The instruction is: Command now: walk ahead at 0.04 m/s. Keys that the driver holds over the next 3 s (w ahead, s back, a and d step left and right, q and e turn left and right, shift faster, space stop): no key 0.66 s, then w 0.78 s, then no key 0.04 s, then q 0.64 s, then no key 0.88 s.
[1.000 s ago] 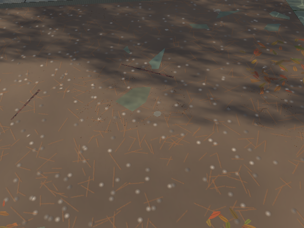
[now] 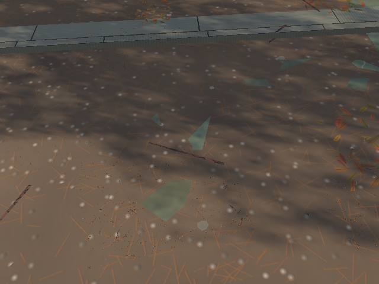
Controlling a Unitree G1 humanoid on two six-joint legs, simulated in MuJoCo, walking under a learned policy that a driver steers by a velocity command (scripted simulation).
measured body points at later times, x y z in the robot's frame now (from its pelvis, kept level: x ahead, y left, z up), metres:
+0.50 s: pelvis +0.01 -0.01 +0.00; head +0.01 -0.01 +0.45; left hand -0.01 +0.20 -0.16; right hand -0.03 -0.22 -0.16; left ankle -0.06 +0.08 -0.74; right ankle +0.04 -0.09 -0.74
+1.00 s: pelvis +0.08 -0.04 -0.01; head +0.09 -0.06 +0.44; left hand +0.14 +0.20 -0.15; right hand -0.06 -0.25 -0.16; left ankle -0.06 +0.08 -0.74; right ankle +0.13 -0.14 -0.73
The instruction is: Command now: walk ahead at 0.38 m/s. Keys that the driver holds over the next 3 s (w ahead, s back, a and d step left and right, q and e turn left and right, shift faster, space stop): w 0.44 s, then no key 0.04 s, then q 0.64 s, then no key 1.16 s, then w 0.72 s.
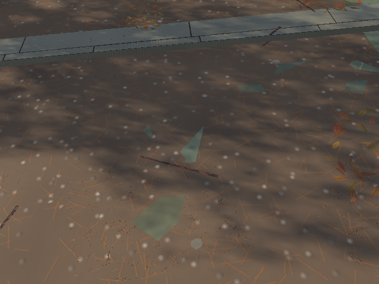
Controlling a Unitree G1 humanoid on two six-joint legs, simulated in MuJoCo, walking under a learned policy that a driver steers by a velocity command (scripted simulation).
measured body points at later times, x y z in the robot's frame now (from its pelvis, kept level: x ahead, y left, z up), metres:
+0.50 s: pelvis +0.25 -0.02 -0.01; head +0.29 -0.01 +0.44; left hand +0.14 +0.20 -0.15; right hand +0.44 -0.23 -0.13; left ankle +0.41 +0.07 -0.72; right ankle +0.07 -0.10 -0.73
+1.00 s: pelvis +0.38 -0.01 +0.01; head +0.41 +0.00 +0.46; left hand +0.47 +0.25 -0.12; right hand +0.46 -0.27 -0.13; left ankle +0.41 +0.06 -0.73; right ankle +0.45 -0.15 -0.69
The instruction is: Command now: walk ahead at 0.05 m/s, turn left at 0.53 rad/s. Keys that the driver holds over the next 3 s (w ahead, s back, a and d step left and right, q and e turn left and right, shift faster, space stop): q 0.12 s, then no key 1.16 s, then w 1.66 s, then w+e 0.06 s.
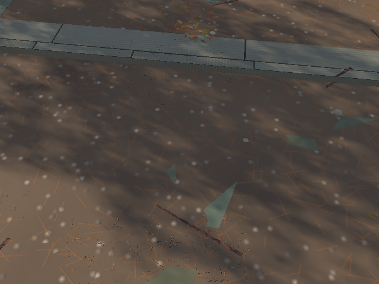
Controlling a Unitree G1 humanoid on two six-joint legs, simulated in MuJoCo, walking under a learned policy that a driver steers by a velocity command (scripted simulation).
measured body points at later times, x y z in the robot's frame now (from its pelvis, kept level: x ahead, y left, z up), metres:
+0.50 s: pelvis +0.01 -0.04 +0.00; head +0.03 -0.05 +0.45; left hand +0.03 +0.23 -0.12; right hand +0.15 -0.27 -0.14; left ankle -0.05 +0.08 -0.73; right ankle +0.03 -0.13 -0.74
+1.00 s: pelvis -0.01 -0.01 +0.01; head -0.01 +0.00 +0.46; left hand -0.04 +0.23 -0.15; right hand +0.07 -0.25 -0.14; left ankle -0.05 +0.07 -0.74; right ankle +0.03 -0.13 -0.74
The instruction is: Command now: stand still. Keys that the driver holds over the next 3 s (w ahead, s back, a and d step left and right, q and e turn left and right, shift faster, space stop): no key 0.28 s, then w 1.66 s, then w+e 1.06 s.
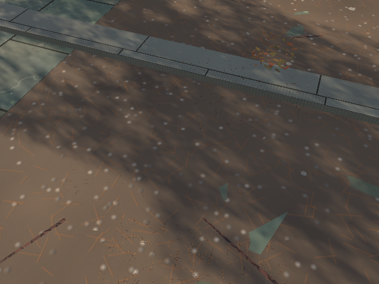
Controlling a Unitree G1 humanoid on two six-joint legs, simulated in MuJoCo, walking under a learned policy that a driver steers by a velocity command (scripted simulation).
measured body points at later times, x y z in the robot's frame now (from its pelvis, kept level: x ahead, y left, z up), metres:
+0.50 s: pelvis +0.04 -0.02 -0.01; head +0.03 -0.02 +0.44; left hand +0.04 +0.22 -0.16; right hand -0.02 -0.26 -0.16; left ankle -0.02 +0.09 -0.75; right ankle +0.02 -0.11 -0.72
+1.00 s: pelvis +0.26 -0.06 -0.02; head +0.30 -0.07 +0.43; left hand +0.13 +0.15 -0.15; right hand +0.44 -0.27 -0.15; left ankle +0.42 +0.02 -0.72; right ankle +0.08 -0.12 -0.75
